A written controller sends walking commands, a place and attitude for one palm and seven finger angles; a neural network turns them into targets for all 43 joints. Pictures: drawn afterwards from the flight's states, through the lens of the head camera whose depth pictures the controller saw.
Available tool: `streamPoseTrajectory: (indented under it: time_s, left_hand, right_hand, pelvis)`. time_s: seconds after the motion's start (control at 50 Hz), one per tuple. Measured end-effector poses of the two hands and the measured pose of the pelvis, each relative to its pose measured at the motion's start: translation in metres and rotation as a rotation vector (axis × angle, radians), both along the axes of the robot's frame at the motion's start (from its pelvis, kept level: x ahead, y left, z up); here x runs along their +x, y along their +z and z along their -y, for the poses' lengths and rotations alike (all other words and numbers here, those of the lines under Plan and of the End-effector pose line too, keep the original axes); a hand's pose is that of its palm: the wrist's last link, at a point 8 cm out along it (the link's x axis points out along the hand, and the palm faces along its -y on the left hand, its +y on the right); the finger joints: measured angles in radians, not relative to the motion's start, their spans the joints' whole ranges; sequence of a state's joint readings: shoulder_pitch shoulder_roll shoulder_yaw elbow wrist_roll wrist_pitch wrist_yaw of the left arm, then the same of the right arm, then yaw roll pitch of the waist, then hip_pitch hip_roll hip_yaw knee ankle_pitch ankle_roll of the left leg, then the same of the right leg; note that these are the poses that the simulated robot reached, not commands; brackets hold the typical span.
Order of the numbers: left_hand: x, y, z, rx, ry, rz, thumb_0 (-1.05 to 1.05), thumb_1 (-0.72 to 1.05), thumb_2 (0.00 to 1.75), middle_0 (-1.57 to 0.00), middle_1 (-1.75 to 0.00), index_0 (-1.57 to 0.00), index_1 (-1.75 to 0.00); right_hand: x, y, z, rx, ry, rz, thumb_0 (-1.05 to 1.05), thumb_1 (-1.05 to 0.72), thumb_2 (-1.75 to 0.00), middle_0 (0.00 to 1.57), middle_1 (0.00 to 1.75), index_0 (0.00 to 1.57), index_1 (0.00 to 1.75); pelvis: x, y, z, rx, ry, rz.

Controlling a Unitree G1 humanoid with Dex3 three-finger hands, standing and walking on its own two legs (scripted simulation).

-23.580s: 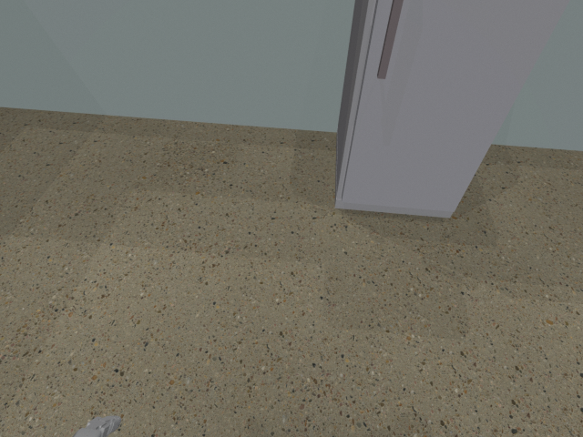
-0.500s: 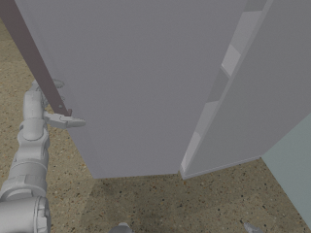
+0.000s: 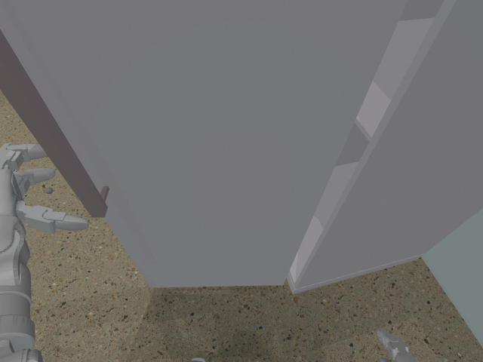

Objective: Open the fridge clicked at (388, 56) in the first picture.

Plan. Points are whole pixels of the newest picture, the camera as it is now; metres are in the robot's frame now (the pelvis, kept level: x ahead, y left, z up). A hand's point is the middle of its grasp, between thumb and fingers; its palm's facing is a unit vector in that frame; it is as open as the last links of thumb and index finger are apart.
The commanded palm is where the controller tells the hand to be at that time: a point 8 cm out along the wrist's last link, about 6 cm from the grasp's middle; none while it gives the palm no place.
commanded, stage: slip the hand off the handle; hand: left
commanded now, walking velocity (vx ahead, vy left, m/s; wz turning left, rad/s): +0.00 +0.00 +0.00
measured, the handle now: (53, 121) +0.40 +0.31 +0.18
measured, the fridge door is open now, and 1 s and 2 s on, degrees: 76 76 76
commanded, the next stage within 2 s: draw the hand back to the body in 1.02 s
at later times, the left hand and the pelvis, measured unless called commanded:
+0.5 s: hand (22, 201) +0.32 +0.36 +0.09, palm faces +0.34 -0.90 -0.26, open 14.6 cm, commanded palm +0.27 +0.40 +0.10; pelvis +0.00 +0.01 +0.00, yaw +0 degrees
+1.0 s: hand out of the picture +0.23 +0.36 +0.08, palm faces +0.40 -0.87 -0.27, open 14.6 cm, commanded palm +0.19 +0.39 +0.10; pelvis -0.02 +0.01 +0.00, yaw +2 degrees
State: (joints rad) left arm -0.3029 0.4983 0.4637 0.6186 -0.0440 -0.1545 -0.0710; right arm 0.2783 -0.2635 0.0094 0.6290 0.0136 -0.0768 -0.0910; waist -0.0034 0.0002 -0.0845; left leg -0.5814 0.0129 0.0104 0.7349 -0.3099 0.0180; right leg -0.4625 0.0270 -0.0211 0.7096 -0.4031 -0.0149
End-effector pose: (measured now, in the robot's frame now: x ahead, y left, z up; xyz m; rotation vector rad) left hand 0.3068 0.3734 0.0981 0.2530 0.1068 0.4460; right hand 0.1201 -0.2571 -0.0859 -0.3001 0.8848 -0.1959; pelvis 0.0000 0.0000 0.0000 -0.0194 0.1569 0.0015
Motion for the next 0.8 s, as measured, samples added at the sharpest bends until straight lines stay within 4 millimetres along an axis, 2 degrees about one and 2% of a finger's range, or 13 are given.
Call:
streamPoseTrajectory:
  time_s: [0.1, 0.2, 0.36, 0.42, 0.5, 0.6, 0.7, 0.8]
  left_hand:
    - [-0.014, 0.000, -0.018, 0.006, 0.008, 0.008, -0.02, -0.54, 0.20, -0.26, -1.15, -0.28, -1.17]
    - [-0.017, -0.001, -0.028, -0.011, -0.009, 0.006, -0.02, -0.54, 0.20, -0.26, -1.15, -0.27, -1.16]
    - [-0.008, 0.004, -0.036, 0.002, -0.036, 0.011, -0.02, -0.54, 0.20, -0.25, -1.15, -0.26, -1.15]
    - [-0.010, 0.009, -0.034, 0.011, -0.058, 0.025, -0.02, -0.54, 0.20, -0.25, -1.15, -0.26, -1.15]
    - [-0.024, 0.006, -0.029, 0.003, -0.082, 0.008, -0.02, -0.54, 0.20, -0.25, -1.15, -0.26, -1.15]
    - [-0.051, -0.005, -0.031, -0.013, -0.035, -0.005, -0.02, -0.54, 0.20, -0.26, -1.15, -0.26, -1.15]
    - [-0.075, -0.005, -0.030, 0.020, -0.009, 0.030, -0.02, -0.54, 0.20, -0.26, -1.15, -0.26, -1.15]
    - [-0.090, -0.002, -0.026, 0.016, -0.030, 0.047, -0.02, -0.54, 0.20, -0.26, -1.15, -0.26, -1.15]
  right_hand:
    - [0.009, 0.000, 0.005, -0.024, 0.010, -0.019, 0.01, -0.91, -0.90, 0.20, 0.30, 0.20, 0.30]
    - [0.011, -0.003, 0.004, -0.036, 0.015, -0.040, 0.01, -0.91, -0.90, 0.20, 0.30, 0.20, 0.30]
    - [-0.002, -0.009, -0.006, -0.022, 0.002, -0.055, 0.01, -0.91, -0.90, 0.20, 0.30, 0.20, 0.30]
    - [-0.011, -0.010, -0.009, -0.002, -0.015, -0.056, 0.01, -0.91, -0.90, 0.20, 0.30, 0.20, 0.30]
    - [-0.020, -0.011, -0.014, 0.024, -0.033, -0.045, 0.01, -0.91, -0.90, 0.20, 0.30, 0.20, 0.30]
    - [-0.023, -0.010, -0.018, 0.029, -0.021, -0.031, 0.01, -0.91, -0.90, 0.20, 0.30, 0.20, 0.30]
    - [-0.014, -0.006, -0.022, 0.010, 0.023, 0.004, 0.01, -0.91, -0.90, 0.20, 0.30, 0.20, 0.30]
    - [0.001, 0.000, -0.027, 0.002, 0.053, 0.068, 0.01, -0.91, -0.90, 0.20, 0.30, 0.20, 0.30]
  pelvis:
    - [0.007, -0.001, -0.001, -0.007, 0.012, -0.007]
    - [0.007, -0.003, -0.003, -0.013, 0.024, -0.012]
    - [0.001, -0.005, -0.007, -0.019, 0.020, -0.025]
    - [0.000, -0.005, -0.010, -0.019, 0.010, -0.025]
    - [-0.001, -0.004, -0.013, -0.018, 0.000, -0.017]
    - [-0.006, -0.005, -0.015, -0.015, 0.004, -0.002]
    - [-0.014, -0.006, -0.014, -0.019, 0.020, 0.016]
    - [-0.020, -0.005, -0.013, -0.021, 0.031, 0.033]
